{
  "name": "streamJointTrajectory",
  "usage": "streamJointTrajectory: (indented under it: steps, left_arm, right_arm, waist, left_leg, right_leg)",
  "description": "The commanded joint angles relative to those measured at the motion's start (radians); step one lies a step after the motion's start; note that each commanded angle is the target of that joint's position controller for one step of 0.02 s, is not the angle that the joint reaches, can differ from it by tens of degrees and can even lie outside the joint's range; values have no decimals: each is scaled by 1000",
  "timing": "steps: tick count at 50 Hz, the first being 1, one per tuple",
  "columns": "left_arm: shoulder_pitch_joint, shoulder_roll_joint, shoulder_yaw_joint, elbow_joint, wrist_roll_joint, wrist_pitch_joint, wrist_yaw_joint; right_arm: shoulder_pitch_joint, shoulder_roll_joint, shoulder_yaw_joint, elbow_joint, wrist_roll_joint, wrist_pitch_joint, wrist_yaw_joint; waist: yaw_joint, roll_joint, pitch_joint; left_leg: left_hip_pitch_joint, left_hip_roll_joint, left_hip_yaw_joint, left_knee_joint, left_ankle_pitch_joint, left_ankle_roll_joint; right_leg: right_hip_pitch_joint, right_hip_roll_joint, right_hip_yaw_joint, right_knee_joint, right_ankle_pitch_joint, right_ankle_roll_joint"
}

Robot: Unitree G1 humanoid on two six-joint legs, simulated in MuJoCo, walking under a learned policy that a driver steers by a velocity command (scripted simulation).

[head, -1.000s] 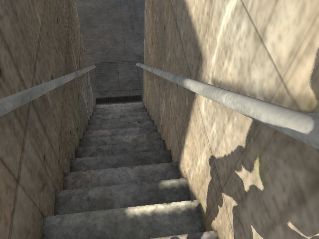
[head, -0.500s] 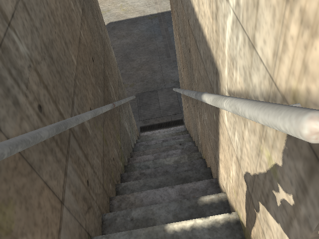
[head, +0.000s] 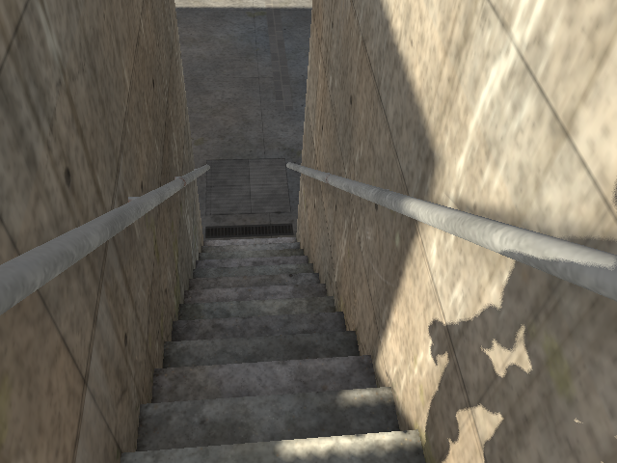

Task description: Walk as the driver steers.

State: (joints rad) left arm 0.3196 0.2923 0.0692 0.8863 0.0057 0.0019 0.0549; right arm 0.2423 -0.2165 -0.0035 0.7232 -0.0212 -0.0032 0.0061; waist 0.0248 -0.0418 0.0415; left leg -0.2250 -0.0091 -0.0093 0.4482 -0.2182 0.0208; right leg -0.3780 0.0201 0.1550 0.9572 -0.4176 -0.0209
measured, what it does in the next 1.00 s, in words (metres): steps on the spot: right foot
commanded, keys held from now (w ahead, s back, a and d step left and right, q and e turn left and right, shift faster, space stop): w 1.00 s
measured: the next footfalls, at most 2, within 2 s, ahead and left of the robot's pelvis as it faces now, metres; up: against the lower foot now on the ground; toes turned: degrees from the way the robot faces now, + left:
right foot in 0.32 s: +0.07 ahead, -0.07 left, +0.00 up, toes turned +5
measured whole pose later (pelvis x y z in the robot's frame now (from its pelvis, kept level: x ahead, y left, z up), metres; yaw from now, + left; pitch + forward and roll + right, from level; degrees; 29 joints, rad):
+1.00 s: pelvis +0.02 +0.05 +0.01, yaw +2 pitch +1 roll +1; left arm 0.25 0.16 -0.04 1.02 0.00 0.02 0.04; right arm 0.29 -0.18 0.02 1.01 0.00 0.01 -0.05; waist 0.01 -0.03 -0.02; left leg -0.10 -0.13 -0.02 0.20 -0.11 0.11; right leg -0.17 -0.01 0.03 0.34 -0.18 0.01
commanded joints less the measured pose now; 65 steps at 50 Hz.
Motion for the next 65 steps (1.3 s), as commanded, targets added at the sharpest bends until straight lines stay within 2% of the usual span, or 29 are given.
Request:
streamJointTrajectory:
  steps: [1,2,3,4,5,6,7,8,9,10,11,13,15,16,17,18,19,20,23,25,31,32,37,47,48,51,57,59,65]
  left_arm:
    - [13,-27,-22,-30,-26,8,-1]
    - [32,4,-16,-7,-14,29,-4]
    - [32,54,-3,4,8,57,-28]
    - [38,87,11,6,17,68,-56]
    - [18,83,12,-1,16,76,-77]
    - [25,61,8,-7,25,86,-86]
    - [-54,-25,-15,-48,-16,64,-63]
    - [-56,-12,-20,-45,-16,50,-52]
    - [-98,-10,-29,-46,-8,40,-38]
    - [-112,-19,-35,-41,1,42,-25]
    - [-98,-43,-47,-25,16,54,-22]
    - [-119,-58,-55,-38,12,85,-11]
    - [-135,-47,-61,-35,-2,73,0]
    - [-99,-51,-68,-14,8,48,-1]
    - [-42,-39,-70,0,26,32,-10]
    - [-103,14,-63,8,-1,20,-20]
    - [-138,-24,-70,16,-20,7,-37]
    - [-134,-55,-78,13,-23,-9,-48]
    - [-106,-59,-85,41,-20,-26,-43]
    - [-102,-54,-84,44,-11,-13,-36]
    - [-88,-57,-88,62,-5,-3,-27]
    - [-102,-51,-89,53,-14,-7,-24]
    - [-74,-59,-94,66,-1,4,-18]
    - [-42,-76,-102,100,-1,12,-12]
    - [-48,-64,-96,106,-8,15,-14]
    - [-45,-73,-96,117,-8,18,-15]
    - [-29,-81,-91,148,-3,35,-5]
    - [-10,-100,-98,159,2,33,-1]
    - [17,-95,-93,180,-3,28,1]
  right_arm:
    - [-59,-43,18,-81,5,-17,-44]
    - [-18,-42,23,-68,7,-20,-48]
    - [37,-89,13,-37,12,-14,-47]
    - [99,-155,-13,-16,15,-8,-59]
    - [140,-189,-29,4,17,-1,-65]
    - [167,-196,-35,27,36,-7,-77]
    - [-1,-84,13,-15,52,12,-73]
    - [-39,-24,30,-6,29,33,-76]
    - [-30,-9,36,-2,20,42,-72]
    - [-8,-43,26,5,15,43,-65]
    - [26,-42,20,22,7,43,-54]
    - [51,-60,13,57,14,25,-42]
    - [40,-41,25,76,25,16,-46]
    - [31,-36,28,88,26,13,-52]
    - [73,-32,35,102,11,3,-52]
    - [131,-35,27,107,24,8,-46]
    - [113,-61,23,127,13,19,-53]
    - [82,-102,8,135,12,22,-65]
    - [42,-71,9,138,10,31,-59]
    - [76,-66,7,175,24,26,-50]
    - [61,-59,4,208,16,29,-52]
    - [57,-75,-4,209,18,30,-53]
    - [70,-66,-4,229,18,19,-46]
    - [97,-67,-1,256,20,2,-51]
    - [105,-48,4,264,15,5,-63]
    - [115,-49,7,275,15,5,-71]
    - [122,-34,11,292,20,-16,-62]
    - [115,-41,7,287,25,-26,-45]
    - [123,-20,9,294,21,-28,-39]
  waist:
    - [23,257,-97]
    - [7,223,-114]
    - [-2,179,-129]
    - [-15,173,-137]
    - [-23,164,-125]
    - [-15,165,-115]
    - [17,351,-57]
    - [39,333,-41]
    - [12,297,-34]
    - [-5,252,-38]
    - [-23,197,-64]
    - [-22,168,-28]
    - [-9,137,3]
    - [11,108,-18]
    - [-7,91,-68]
    - [-86,-19,-6]
    - [-59,-70,-5]
    - [-34,-93,-1]
    - [-36,-54,-47]
    - [-36,-4,-35]
    - [-25,31,-38]
    - [-26,13,-30]
    - [-15,34,-44]
    - [-16,15,-25]
    - [-26,27,-30]
    - [-27,23,-28]
    - [-23,24,-27]
    - [-17,15,-22]
    - [-26,23,-26]
  left_leg:
    - [186,250,-100,-109,1094,-14]
    - [196,253,-99,-93,1149,-9]
    - [220,254,-114,-64,1143,-14]
    - [249,266,-139,-58,1067,-28]
    - [259,272,-152,-67,932,-43]
    - [243,272,-181,-92,757,-61]
    - [79,152,-45,-152,717,36]
    - [1,105,-23,-154,659,89]
    - [-22,114,-44,-151,603,112]
    - [-9,128,-83,-150,538,119]
    - [-24,161,-113,-170,551,109]
    - [18,172,-176,-183,378,126]
    - [76,190,-248,-185,271,131]
    - [56,183,-251,-183,241,97]
    - [2,148,-251,-203,130,68]
    - [6,87,-214,-274,131,53]
    - [91,69,-187,-294,146,52]
    - [114,69,-178,-261,185,58]
    - [203,83,-178,-259,208,62]
    - [178,76,-157,-267,167,54]
    - [158,68,-161,-282,136,53]
    - [152,61,-168,-271,138,49]
    - [145,65,-182,-272,99,58]
    - [133,78,-206,-290,109,59]
    - [153,85,-206,-290,135,60]
    - [164,90,-206,-282,169,62]
    - [164,104,-206,-291,218,63]
    - [136,99,-208,-300,174,57]
    - [147,103,-205,-291,201,56]
  right_leg:
    - [-75,-15,34,49,67,19]
    - [-49,15,19,23,105,29]
    - [-58,44,2,43,127,37]
    - [-105,56,10,68,156,31]
    - [-157,59,26,85,179,30]
    - [-167,49,49,82,222,35]
    - [-49,12,-20,9,195,55]
    - [48,24,-82,-112,180,70]
    - [99,24,-118,-185,192,67]
    - [112,25,-138,-232,185,65]
    - [172,30,-166,-194,159,62]
    - [126,18,-153,-286,98,34]
    - [129,-38,-94,-540,155,15]
    - [240,-85,-53,-697,341,13]
    - [366,-154,39,-685,390,1]
    - [321,-176,53,-626,577,-25]
    - [232,-155,30,-632,534,-37]
    - [214,-134,24,-657,480,-35]
    - [179,-130,17,-698,369,-27]
    - [190,-133,12,-694,361,-25]
    - [181,-132,-2,-677,334,-27]
    - [167,-127,-9,-665,345,-22]
    - [149,-121,-26,-643,322,-22]
    - [146,-114,-29,-647,325,-10]
    - [142,-119,-27,-653,323,-7]
    - [142,-116,-27,-660,323,-1]
    - [177,-125,-20,-683,347,-16]
    - [197,-119,-22,-680,354,-19]
    - [208,-114,-23,-682,370,-24]
Over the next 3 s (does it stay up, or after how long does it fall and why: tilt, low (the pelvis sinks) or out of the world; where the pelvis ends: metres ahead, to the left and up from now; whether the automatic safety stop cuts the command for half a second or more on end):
stays up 0.04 0.03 0.01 its command is cut before an obstacle from the start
